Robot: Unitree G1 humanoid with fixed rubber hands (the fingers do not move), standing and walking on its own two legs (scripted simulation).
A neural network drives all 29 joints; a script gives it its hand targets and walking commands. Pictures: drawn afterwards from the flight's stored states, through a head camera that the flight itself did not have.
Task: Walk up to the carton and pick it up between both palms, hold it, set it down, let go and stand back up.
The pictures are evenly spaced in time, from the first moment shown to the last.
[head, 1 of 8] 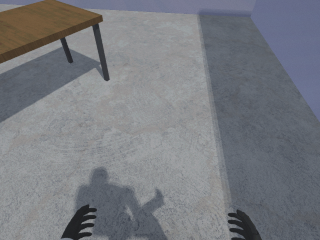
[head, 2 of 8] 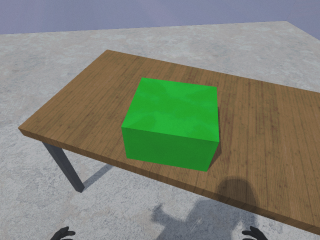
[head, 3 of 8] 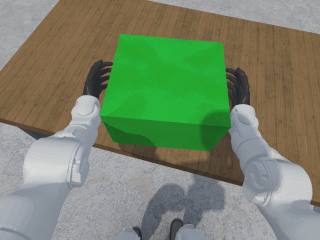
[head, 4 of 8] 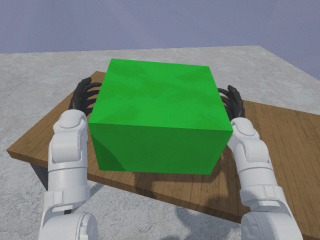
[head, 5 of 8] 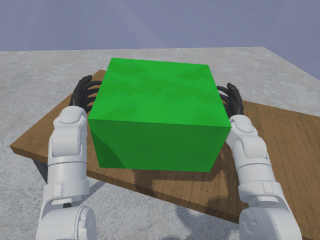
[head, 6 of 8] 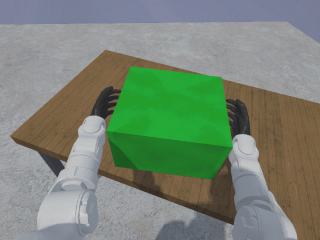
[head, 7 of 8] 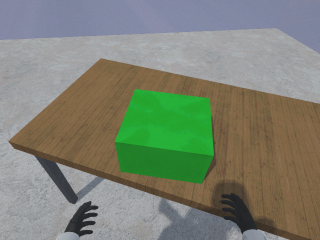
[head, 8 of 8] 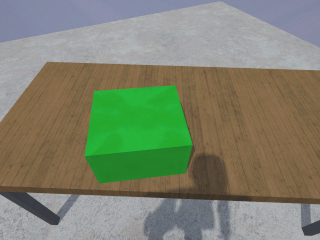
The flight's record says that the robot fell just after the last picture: no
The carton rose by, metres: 0.21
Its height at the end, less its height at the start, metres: +0.00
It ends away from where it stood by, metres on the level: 0.00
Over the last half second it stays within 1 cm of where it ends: yes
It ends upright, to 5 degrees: yes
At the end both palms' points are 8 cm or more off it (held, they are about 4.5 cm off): yes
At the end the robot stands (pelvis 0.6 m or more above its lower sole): yes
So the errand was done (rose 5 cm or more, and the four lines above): yes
